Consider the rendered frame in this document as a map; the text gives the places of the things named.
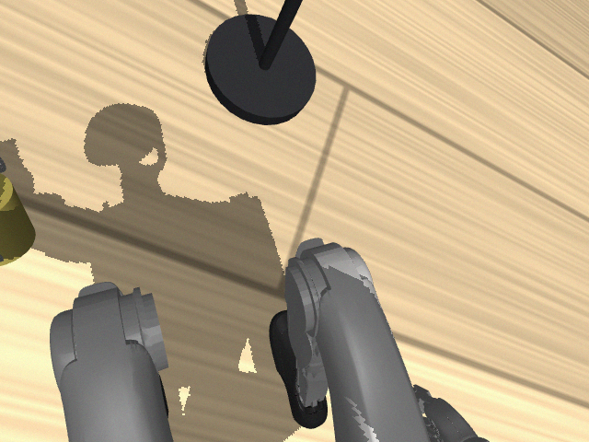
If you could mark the right robot foot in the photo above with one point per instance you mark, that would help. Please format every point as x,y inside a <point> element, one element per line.
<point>284,359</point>

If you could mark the floor lamp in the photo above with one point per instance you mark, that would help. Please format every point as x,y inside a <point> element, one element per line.
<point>259,69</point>

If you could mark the right robot hand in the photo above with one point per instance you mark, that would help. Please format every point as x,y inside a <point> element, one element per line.
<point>443,422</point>

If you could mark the mug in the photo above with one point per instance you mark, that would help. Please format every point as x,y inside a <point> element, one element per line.
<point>17,234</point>

